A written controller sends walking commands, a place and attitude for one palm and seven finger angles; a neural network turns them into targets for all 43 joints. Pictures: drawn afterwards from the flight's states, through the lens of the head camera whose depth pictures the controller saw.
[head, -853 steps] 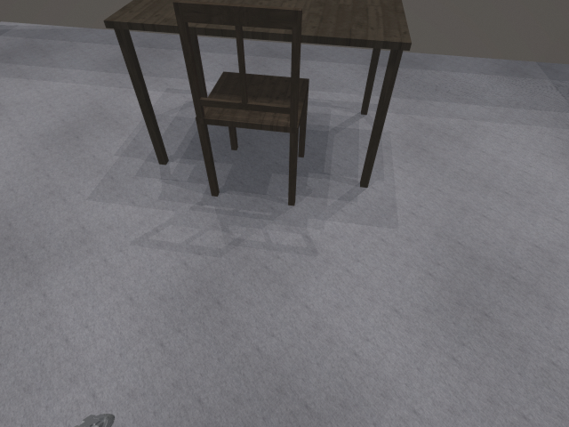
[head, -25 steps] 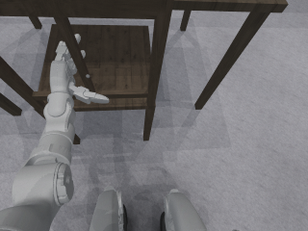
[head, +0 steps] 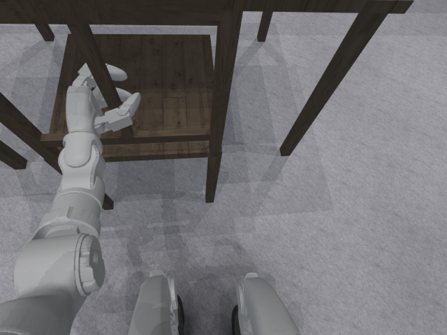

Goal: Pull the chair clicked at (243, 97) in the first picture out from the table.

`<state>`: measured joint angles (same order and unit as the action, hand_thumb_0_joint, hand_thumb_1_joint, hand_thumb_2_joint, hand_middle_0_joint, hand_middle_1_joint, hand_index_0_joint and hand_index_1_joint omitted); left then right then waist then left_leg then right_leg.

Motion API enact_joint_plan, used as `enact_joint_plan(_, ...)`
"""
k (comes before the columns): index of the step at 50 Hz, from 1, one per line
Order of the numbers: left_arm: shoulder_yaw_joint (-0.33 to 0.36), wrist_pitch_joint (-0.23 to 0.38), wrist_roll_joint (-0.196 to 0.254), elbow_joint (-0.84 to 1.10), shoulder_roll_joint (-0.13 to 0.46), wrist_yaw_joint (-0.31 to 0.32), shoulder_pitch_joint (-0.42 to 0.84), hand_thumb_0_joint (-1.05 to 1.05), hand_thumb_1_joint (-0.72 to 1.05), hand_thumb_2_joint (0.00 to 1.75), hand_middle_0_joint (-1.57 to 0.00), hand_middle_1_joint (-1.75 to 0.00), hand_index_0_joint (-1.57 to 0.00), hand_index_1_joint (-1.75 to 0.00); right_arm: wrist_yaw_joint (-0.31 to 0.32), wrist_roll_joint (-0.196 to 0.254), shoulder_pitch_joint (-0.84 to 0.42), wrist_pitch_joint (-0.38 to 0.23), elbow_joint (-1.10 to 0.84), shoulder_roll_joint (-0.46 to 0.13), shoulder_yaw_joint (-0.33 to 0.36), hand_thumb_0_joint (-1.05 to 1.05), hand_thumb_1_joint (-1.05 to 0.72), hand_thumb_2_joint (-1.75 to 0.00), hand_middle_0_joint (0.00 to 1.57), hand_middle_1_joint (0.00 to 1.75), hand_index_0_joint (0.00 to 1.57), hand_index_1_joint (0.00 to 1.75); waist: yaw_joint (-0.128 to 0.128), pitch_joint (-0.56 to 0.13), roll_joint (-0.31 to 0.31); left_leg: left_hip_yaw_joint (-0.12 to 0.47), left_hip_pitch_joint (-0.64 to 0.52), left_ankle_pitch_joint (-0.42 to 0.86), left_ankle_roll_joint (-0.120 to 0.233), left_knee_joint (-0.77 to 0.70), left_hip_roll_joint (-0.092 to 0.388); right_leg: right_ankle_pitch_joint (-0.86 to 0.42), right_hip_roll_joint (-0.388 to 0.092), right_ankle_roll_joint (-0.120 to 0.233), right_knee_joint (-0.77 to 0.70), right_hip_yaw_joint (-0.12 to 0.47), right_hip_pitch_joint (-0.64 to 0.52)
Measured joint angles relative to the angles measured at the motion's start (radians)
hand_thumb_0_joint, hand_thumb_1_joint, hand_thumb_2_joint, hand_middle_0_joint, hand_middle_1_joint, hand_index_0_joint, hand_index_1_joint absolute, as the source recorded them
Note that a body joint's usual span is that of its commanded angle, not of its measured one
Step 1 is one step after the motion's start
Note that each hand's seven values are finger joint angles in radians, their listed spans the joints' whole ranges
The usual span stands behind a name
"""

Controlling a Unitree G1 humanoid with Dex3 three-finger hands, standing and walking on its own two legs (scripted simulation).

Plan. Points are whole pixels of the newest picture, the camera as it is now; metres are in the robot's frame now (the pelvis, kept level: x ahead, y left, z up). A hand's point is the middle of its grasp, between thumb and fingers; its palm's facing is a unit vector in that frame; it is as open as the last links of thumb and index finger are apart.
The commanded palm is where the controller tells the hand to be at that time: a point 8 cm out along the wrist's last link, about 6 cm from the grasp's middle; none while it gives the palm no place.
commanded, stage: hook a spindle and tug to test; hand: left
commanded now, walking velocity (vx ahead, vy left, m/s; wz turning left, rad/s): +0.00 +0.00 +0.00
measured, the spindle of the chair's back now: (109, 92) +0.53 +0.16 +0.04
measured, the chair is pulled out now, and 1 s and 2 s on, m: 0.00 0.03 0.19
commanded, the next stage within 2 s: step backward, pulling the chair out in 0.70 s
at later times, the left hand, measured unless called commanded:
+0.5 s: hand (123, 110) +0.49 +0.14 +0.04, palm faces +0.04 -1.00 -0.02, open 5.2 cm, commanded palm +0.44 +0.19 +0.04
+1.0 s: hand (123, 116) +0.47 +0.13 +0.05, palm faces +0.07 -0.99 -0.08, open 5.2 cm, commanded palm +0.45 +0.18 +0.05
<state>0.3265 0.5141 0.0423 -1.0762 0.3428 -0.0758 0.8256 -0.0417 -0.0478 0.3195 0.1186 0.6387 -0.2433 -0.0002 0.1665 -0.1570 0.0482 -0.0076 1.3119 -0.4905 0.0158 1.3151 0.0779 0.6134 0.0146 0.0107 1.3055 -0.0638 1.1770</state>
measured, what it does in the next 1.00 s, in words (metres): rises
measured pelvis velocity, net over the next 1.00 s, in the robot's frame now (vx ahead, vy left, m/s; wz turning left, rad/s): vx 0.05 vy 0.01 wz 0.02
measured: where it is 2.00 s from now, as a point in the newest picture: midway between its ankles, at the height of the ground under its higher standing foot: outside the picture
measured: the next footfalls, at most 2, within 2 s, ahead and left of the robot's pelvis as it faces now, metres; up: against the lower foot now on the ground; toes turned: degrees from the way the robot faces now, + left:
none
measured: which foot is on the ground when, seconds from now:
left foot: down 0.00-1.00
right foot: down 0.00-1.00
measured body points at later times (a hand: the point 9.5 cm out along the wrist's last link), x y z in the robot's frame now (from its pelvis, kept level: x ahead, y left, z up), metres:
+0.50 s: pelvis +0.02 +0.00 +0.02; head +0.17 +0.01 +0.44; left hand +0.49 +0.19 +0.04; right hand +0.06 -0.26 -0.11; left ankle +0.05 +0.11 -0.61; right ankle +0.00 -0.12 -0.61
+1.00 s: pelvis +0.05 +0.01 +0.09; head +0.18 +0.00 +0.52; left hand +0.46 +0.19 +0.06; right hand +0.13 -0.24 -0.05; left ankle +0.05 +0.11 -0.61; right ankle +0.00 -0.12 -0.60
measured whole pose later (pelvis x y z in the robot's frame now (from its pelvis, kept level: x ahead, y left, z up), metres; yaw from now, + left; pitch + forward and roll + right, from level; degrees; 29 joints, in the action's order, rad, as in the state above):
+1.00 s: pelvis +0.05 +0.01 +0.09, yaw +1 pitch +19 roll -1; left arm 0.13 0.20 0.10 -0.88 0.19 0.08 0.56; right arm 0.06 0.04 0.25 0.19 0.57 -0.22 -0.02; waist 0.10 -0.06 0.04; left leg -0.05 0.80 -0.39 0.02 0.88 0.03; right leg 0.48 -0.01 -0.02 0.86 -0.03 0.68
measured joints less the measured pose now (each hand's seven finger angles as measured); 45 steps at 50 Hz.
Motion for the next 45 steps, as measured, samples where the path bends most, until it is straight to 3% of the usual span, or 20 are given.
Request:
enact_joint_plan(7, -0.003, -0.008, 0.006, 0.021, -0.005, -0.001, -0.015, 0.00, 0.72, 0.82, -0.48, -1.43, -0.49, -1.44, -0.001, 0.002, -0.004, 0.002, -0.009, -0.001, 0.003, 0.01, -0.91, -0.90, 0.20, 0.30, 0.20, 0.30, 0.000, 0.000, -0.001, -0.002, -0.007, -0.002, 0.000, -0.005, 0.001, 0.000, 0.001, -0.001, -0.006, 0.003, -0.006)
enact_joint_plan(21, -0.017, -0.035, 0.036, 0.151, -0.042, 0.018, -0.127, 0.01, 0.77, 0.78, -0.43, -1.43, -0.42, -1.45, -0.015, 0.010, -0.008, 0.011, -0.036, 0.012, 0.008, 0.01, -0.91, -0.90, 0.20, 0.30, 0.20, 0.30, -0.007, -0.005, -0.003, -0.023, -0.060, -0.013, 0.000, -0.045, 0.002, 0.003, 0.003, -0.004, -0.044, 0.023, -0.048)
enact_joint_plan(34, -0.074, -0.053, 0.074, 0.339, -0.095, 0.007, -0.311, 0.02, 0.77, 0.78, -0.41, -1.41, -0.39, -1.45, -0.020, 0.021, -0.018, -0.013, -0.058, 0.014, 0.020, 0.01, -0.91, -0.90, 0.20, 0.30, 0.20, 0.30, -0.036, -0.009, -0.011, -0.034, -0.140, -0.026, -0.003, -0.100, -0.004, 0.007, 0.000, -0.006, -0.098, 0.037, -0.122)
enact_joint_plan(41, -0.108, -0.029, 0.072, 0.360, -0.119, 0.001, -0.347, 0.01, 0.76, 0.79, -0.42, -1.41, -0.40, -1.45, -0.013, 0.020, -0.040, -0.035, -0.049, 0.008, 0.024, 0.01, -0.91, -0.90, 0.20, 0.30, 0.20, 0.30, -0.055, -0.014, -0.015, -0.024, -0.154, -0.034, -0.006, -0.101, -0.015, 0.018, -0.005, -0.006, -0.098, 0.033, -0.141)
enact_joint_plan(42, -0.117, -0.054, 0.062, 0.372, -0.118, 0.017, -0.341, 0.01, 0.76, 0.80, -0.42, -1.40, -0.40, -1.45, -0.001, 0.033, -0.051, -0.020, -0.050, 0.012, 0.022, 0.01, -0.91, -0.90, 0.20, 0.30, 0.20, 0.30, -0.055, 0.008, -0.022, -0.025, -0.177, -0.035, -0.006, -0.108, -0.020, 0.028, -0.009, -0.007, -0.109, 0.034, -0.169)
enact_joint_plan(45, -0.168, -0.210, 0.025, 0.375, -0.117, 0.092, -0.314, 0.02, 0.76, 0.81, -0.41, -1.35, -0.41, -1.45, 0.056, 0.066, -0.074, 0.032, -0.066, 0.021, 0.014, 0.01, -0.91, -0.90, 0.20, 0.30, 0.20, 0.30, -0.060, 0.084, -0.013, -0.023, -0.310, 0.005, 0.009, -0.203, -0.035, -0.013, -0.020, -0.012, -0.204, 0.029, -0.302)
